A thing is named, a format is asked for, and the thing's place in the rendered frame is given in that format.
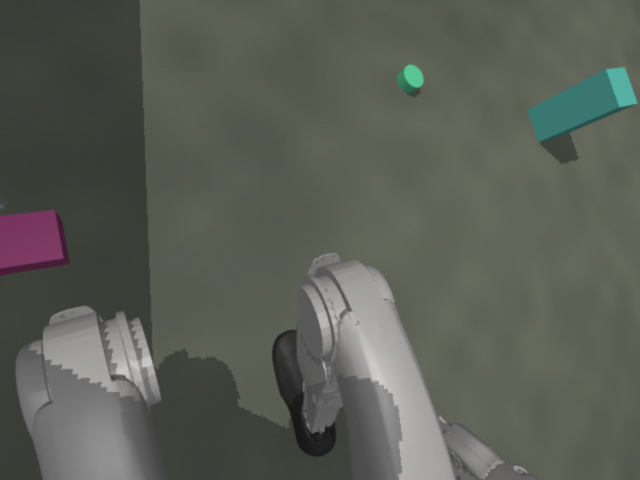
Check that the right robot arm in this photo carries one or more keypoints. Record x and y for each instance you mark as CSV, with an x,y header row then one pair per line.
x,y
511,471

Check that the right robot foot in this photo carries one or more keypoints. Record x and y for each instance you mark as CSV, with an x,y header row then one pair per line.
x,y
290,384

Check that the right robot hand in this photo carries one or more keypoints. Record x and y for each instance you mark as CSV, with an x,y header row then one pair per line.
x,y
468,451

